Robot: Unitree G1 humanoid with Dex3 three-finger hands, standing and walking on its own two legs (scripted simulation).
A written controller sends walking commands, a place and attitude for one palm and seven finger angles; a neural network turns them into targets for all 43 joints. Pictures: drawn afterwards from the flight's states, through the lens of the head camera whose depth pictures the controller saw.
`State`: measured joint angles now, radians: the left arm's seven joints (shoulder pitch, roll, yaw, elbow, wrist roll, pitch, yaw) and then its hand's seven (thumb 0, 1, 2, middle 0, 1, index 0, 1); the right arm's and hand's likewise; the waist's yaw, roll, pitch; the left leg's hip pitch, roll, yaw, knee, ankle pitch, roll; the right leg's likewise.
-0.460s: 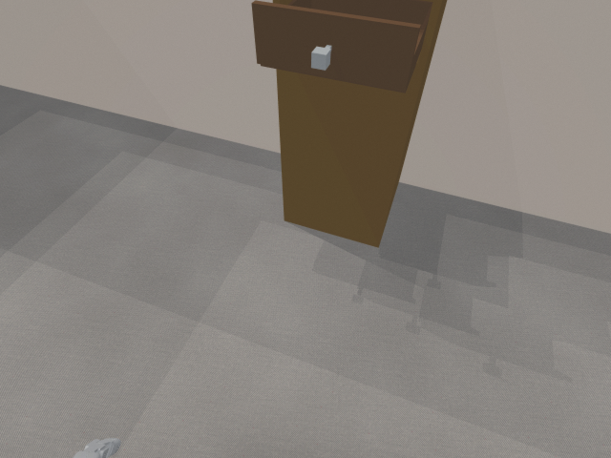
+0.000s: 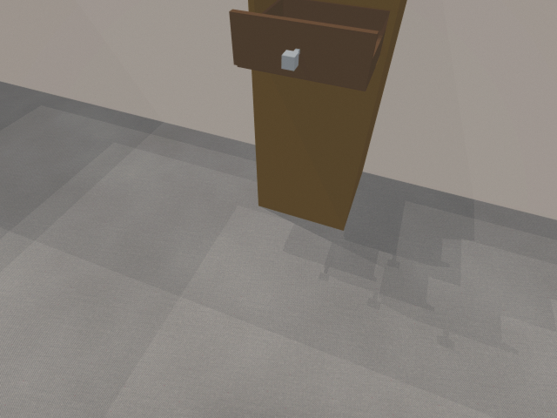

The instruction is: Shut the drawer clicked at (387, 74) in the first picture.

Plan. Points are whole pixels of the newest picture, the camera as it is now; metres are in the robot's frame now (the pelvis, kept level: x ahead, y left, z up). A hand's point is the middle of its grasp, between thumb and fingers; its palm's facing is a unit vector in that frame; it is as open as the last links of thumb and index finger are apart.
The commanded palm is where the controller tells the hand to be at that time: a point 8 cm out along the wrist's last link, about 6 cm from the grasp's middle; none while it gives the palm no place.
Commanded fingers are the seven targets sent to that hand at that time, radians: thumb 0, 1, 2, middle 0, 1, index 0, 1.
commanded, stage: stand and wait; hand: left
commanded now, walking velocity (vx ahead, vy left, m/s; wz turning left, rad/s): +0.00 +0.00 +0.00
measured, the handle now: (292, 57) +0.92 +0.03 +0.10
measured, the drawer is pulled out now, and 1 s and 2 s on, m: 0.17 0.17 0.17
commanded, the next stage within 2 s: look at it before walking up in 0.36 s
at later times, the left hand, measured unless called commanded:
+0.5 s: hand out of the picture +0.06 +0.24 -0.15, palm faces -0.02 -0.94 -0.34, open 7.4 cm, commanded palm none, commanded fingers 0.00 0.90 0.90 -0.20 -0.30 -0.20 -0.30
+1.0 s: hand out of the picture +0.05 +0.24 -0.15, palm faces -0.02 -0.94 -0.34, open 7.4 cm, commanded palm none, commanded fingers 0.00 0.90 0.90 -0.20 -0.30 -0.20 -0.30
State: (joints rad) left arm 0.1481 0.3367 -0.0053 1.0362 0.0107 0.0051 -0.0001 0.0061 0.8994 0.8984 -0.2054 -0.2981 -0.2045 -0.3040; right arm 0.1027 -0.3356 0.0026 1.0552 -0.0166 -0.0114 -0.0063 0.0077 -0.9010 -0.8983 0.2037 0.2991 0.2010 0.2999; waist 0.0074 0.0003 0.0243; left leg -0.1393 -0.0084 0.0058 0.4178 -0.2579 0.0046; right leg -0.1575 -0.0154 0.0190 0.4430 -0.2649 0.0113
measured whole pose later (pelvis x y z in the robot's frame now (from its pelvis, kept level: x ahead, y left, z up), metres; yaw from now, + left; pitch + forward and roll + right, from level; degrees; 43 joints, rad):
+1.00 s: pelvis -0.02 -0.01 +0.00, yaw +0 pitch -1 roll +0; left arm 0.15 0.34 0.00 1.09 0.01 -0.01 0.00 0.01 0.90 0.90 -0.20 -0.30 -0.20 -0.30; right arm 0.13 -0.33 0.01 1.12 -0.01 -0.01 0.00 0.01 -0.90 -0.90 0.20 0.30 0.20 0.30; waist 0.00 0.00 0.03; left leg -0.14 0.01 0.00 0.36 -0.20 -0.01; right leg -0.15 0.01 0.01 0.38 -0.20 -0.01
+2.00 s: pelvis +0.18 +0.04 -0.02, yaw +2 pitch -1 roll -1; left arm 0.21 0.16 0.06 0.97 0.02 0.00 0.02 0.00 0.91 0.90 -0.20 -0.30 -0.20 -0.30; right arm 0.22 -0.17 -0.05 1.05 -0.02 0.01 -0.03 0.01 -0.91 -0.90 0.20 0.30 0.20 0.30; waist 0.01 0.04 0.10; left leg -0.39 0.06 0.04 1.16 -0.49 -0.02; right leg -0.40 0.05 -0.09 0.60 -0.19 -0.08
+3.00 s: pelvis +0.29 +0.07 -0.02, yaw -18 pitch -1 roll -1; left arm 0.38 0.16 0.05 1.11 0.02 -0.01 0.00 0.01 0.91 0.90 -0.20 -0.30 -0.20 -0.30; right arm 0.26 -0.16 -0.05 1.02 -0.04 -0.05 0.00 0.01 -0.91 -0.90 0.20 0.30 0.20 0.30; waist 0.00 -0.02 0.01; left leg -0.33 0.08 0.12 0.61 -0.27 0.01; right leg -0.17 0.00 -0.02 0.65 -0.44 -0.03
